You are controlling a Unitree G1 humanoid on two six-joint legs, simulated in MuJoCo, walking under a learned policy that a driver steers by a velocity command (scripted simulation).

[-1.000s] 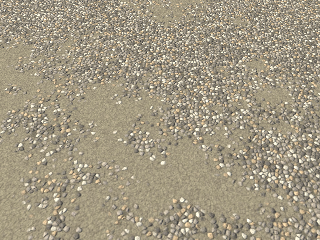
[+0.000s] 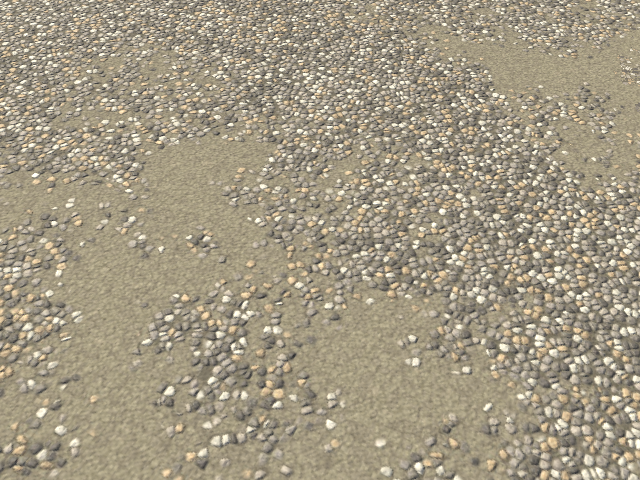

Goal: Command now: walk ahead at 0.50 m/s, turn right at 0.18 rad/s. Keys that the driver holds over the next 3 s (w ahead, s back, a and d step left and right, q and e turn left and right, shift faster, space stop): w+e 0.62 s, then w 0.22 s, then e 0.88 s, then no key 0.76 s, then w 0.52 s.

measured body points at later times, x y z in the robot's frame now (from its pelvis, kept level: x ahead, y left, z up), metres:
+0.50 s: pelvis +0.27 -0.09 -0.01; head +0.31 -0.10 +0.44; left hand +0.45 +0.15 -0.12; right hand +0.33 -0.38 -0.12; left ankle +0.26 +0.08 -0.65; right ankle +0.30 -0.16 -0.75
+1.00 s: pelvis +0.54 -0.11 -0.01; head +0.58 -0.11 +0.44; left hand +0.76 +0.09 -0.13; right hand +0.54 -0.40 -0.10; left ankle +0.62 -0.04 -0.75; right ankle +0.44 -0.22 -0.66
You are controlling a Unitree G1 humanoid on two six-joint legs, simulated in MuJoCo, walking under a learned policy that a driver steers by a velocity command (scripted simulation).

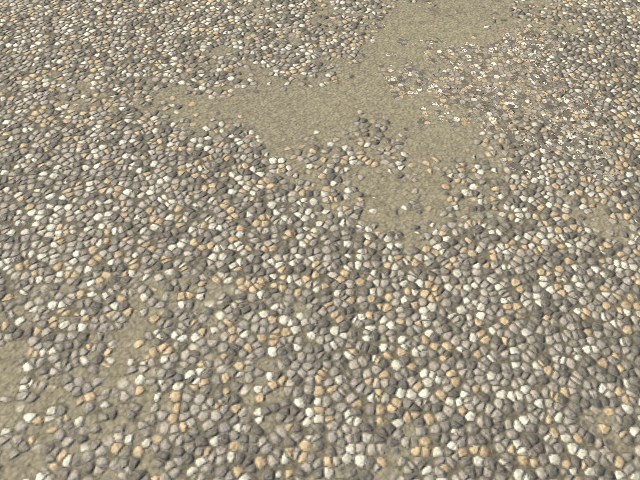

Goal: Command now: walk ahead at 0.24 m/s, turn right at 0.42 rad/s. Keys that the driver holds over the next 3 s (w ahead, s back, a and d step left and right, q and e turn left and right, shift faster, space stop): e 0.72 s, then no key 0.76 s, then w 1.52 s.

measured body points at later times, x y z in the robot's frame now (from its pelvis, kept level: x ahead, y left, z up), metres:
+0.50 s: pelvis +0.10 -0.04 +0.00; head +0.15 -0.07 +0.44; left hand +0.34 +0.19 -0.08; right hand +0.19 -0.35 -0.12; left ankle +0.12 +0.11 -0.66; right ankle +0.14 -0.14 -0.74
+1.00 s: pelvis +0.12 +0.00 +0.00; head +0.16 +0.00 +0.45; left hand +0.39 +0.16 -0.10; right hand +0.10 -0.30 -0.10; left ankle +0.19 +0.09 -0.74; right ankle +0.03 -0.13 -0.69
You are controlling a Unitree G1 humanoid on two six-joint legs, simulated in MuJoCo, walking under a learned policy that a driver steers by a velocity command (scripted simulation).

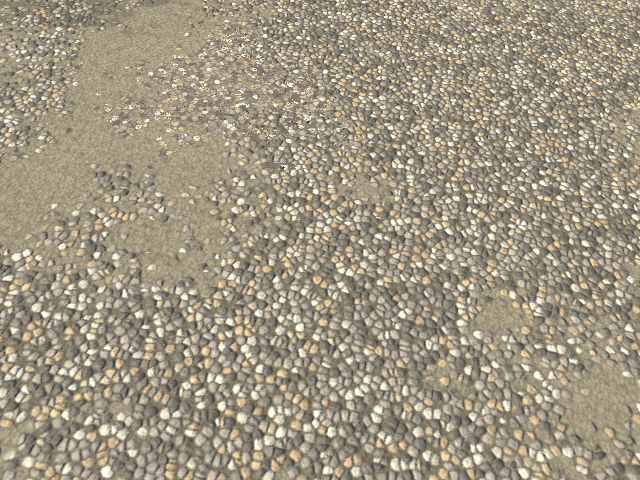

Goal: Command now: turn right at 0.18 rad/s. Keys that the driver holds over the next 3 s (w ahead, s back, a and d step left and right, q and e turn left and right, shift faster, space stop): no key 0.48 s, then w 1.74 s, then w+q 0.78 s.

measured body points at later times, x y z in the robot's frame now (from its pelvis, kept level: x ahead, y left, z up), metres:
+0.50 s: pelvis +0.00 -0.03 -0.01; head +0.00 -0.04 +0.44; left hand +0.13 +0.20 -0.12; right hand +0.08 -0.31 -0.13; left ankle +0.01 +0.12 -0.74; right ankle -0.02 -0.15 -0.74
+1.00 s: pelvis +0.13 +0.01 +0.01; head +0.15 +0.04 +0.46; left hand +0.32 +0.26 -0.10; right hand +0.08 -0.24 -0.12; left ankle +0.03 +0.10 -0.74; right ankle +0.25 -0.16 -0.68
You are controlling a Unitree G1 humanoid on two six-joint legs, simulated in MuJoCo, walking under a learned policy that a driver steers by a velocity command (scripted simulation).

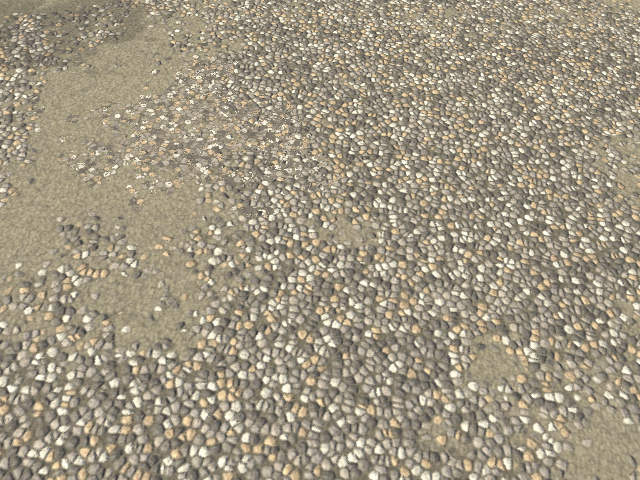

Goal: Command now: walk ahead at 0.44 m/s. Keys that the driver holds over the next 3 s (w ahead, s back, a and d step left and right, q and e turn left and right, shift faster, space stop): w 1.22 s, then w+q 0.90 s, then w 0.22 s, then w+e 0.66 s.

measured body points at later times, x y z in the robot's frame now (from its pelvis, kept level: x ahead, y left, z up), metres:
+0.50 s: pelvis +0.28 -0.05 +0.00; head +0.30 -0.05 +0.45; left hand +0.31 +0.22 -0.13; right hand +0.44 -0.32 -0.11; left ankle +0.40 +0.13 -0.68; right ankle +0.27 -0.13 -0.75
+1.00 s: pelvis +0.57 +0.03 +0.00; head +0.59 +0.04 +0.45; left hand +0.70 +0.30 -0.12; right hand +0.61 -0.25 -0.12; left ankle +0.57 +0.11 -0.75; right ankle +0.65 -0.15 -0.67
